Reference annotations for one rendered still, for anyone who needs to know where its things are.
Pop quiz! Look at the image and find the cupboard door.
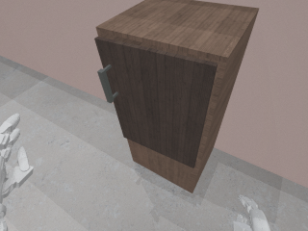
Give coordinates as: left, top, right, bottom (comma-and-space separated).
94, 37, 218, 168

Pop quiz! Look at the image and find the right robot hand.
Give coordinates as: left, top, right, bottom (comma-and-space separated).
233, 194, 270, 231

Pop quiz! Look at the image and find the handle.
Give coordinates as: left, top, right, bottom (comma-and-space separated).
97, 64, 118, 104

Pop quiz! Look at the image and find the left robot hand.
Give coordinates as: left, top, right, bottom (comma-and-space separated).
0, 114, 34, 204

